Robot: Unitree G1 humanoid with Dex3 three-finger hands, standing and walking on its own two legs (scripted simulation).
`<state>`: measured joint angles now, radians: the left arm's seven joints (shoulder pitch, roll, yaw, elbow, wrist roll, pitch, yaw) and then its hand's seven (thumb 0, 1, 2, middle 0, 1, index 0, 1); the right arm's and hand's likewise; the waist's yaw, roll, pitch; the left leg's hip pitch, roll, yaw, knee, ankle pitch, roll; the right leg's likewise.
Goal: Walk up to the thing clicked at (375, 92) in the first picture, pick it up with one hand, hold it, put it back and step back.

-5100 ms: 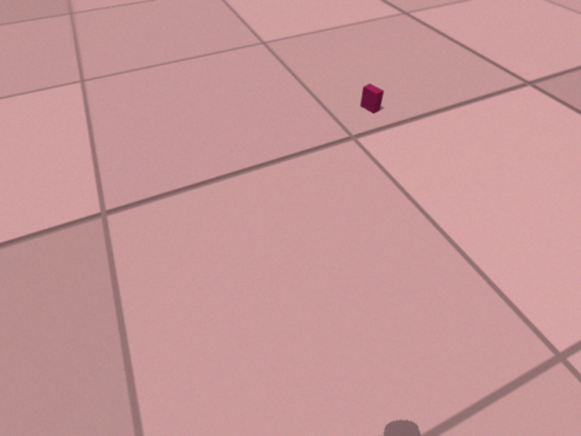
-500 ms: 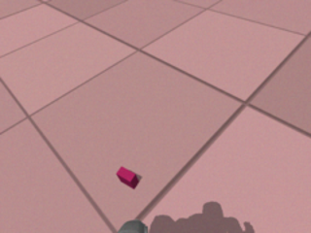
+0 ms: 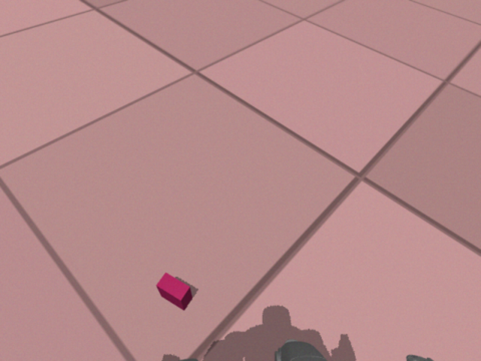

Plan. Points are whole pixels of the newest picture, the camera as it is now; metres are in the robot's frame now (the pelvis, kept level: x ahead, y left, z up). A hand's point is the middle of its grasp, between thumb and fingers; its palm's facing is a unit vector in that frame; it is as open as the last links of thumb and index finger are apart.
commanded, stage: walk up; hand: left
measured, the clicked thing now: (175, 291) +0.45 +0.22 -0.70
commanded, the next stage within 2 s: stand in 1.60 s
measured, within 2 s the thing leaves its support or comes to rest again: neither
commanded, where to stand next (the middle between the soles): +0.11 -0.01 m, yaw +2 degrees
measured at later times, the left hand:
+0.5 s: hand out of the picture +0.13 +0.23 -0.14, palm faces -0.04 -0.95 -0.32, open 7.4 cm
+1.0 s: hand out of the picture +0.11 +0.23 -0.14, palm faces -0.01 -0.94 -0.33, open 7.4 cm
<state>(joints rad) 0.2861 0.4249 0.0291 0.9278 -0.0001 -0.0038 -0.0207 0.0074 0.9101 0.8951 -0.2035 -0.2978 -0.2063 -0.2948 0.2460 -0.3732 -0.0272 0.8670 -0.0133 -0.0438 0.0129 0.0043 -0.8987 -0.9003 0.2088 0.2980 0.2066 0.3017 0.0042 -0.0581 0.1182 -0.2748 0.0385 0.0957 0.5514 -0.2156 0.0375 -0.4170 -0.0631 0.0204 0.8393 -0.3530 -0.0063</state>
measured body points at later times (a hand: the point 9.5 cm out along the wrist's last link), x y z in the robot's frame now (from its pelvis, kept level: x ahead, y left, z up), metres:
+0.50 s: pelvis +0.02 -0.02 +0.01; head +0.03 -0.02 +0.46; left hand +0.13 +0.28 -0.12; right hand +0.08 -0.32 -0.12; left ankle +0.06 +0.10 -0.73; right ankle +0.05 -0.15 -0.73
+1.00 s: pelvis +0.04 -0.02 +0.02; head +0.04 -0.02 +0.47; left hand +0.12 +0.28 -0.12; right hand +0.13 -0.32 -0.12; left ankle +0.06 +0.10 -0.73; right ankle +0.05 -0.15 -0.73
